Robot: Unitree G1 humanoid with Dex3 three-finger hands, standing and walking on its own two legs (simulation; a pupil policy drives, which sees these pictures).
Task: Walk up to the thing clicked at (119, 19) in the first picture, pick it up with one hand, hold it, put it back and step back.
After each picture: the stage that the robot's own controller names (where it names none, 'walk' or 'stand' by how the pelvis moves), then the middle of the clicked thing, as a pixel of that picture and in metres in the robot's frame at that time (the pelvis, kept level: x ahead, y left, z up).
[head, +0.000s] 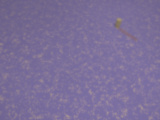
stand; (118, 23) +1.70 -0.50 -0.72
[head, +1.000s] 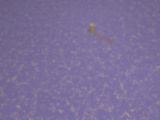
walk; (92, 28) +1.63 -0.02 -0.70
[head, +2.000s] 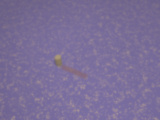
walk; (58, 60) +1.05 +0.30 -0.71
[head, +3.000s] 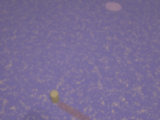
walk; (54, 96) +0.62 +0.22 -0.70
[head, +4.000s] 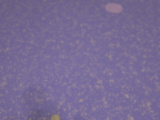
stand; out of the picture +0.40 +0.18 -0.70
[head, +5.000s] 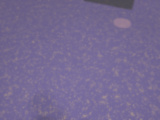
stand; out of the picture +0.36 +0.18 -0.71
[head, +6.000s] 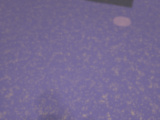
stand; out of the picture +0.35 +0.20 -0.72
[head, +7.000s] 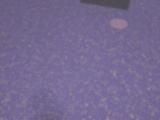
stand; out of the picture +0.32 +0.19 -0.72
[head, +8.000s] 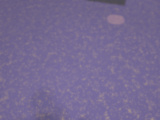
stand; out of the picture +0.33 +0.21 -0.72
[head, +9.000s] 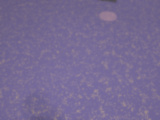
stand; out of the picture +0.35 +0.22 -0.71
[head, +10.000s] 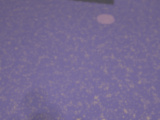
stand; out of the picture +0.28 +0.22 -0.71
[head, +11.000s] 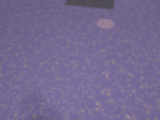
stand; out of the picture +0.25 +0.20 -0.72
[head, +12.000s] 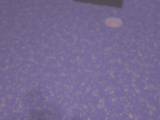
stand; out of the picture +0.28 +0.18 -0.72
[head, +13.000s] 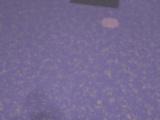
stand; out of the picture +0.27 +0.20 -0.73
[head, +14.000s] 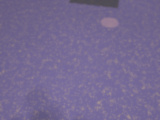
stand; out of the picture +0.26 +0.21 -0.73
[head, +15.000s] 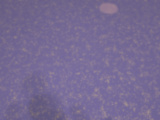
go down; out of the picture +0.28 +0.20 -0.71
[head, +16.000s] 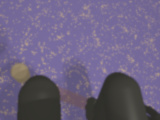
go down; (21, 73) +0.36 +0.21 -0.29
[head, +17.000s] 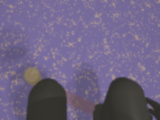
close in; (33, 77) +0.36 +0.20 -0.31
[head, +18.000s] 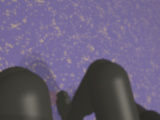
close in; out of the picture +0.36 +0.23 -0.22
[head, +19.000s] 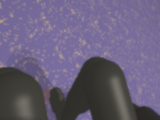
close; out of the picture +0.36 +0.25 -0.22
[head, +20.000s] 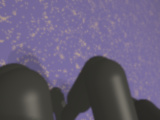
lift; out of the picture +0.35 +0.24 -0.22
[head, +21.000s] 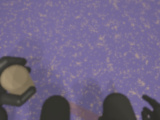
lift; (20, 84) +0.31 +0.20 -0.01
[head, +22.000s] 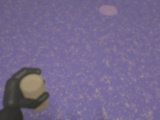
lift; (35, 93) +0.30 +0.16 +0.01
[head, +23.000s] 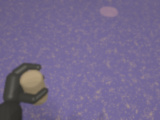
hold; (35, 88) +0.32 +0.17 +0.02
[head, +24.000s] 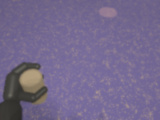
hold; (34, 87) +0.33 +0.17 +0.01
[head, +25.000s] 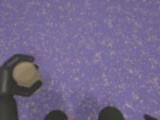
crouch; (29, 79) +0.35 +0.18 -0.05
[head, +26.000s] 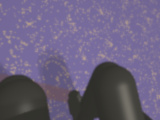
lower; out of the picture +0.39 +0.24 -0.18
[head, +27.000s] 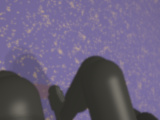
lower; out of the picture +0.38 +0.27 -0.22
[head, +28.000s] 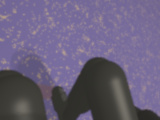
lower; out of the picture +0.37 +0.26 -0.22
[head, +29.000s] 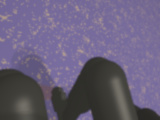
lower; out of the picture +0.37 +0.26 -0.22
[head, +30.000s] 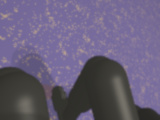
rest; out of the picture +0.36 +0.26 -0.22
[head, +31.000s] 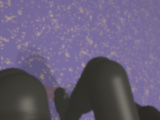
withdraw; out of the picture +0.35 +0.24 -0.23
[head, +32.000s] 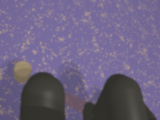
stand; (22, 72) +0.36 +0.21 -0.27
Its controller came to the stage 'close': yes
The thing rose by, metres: 0.73
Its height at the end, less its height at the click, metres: +0.00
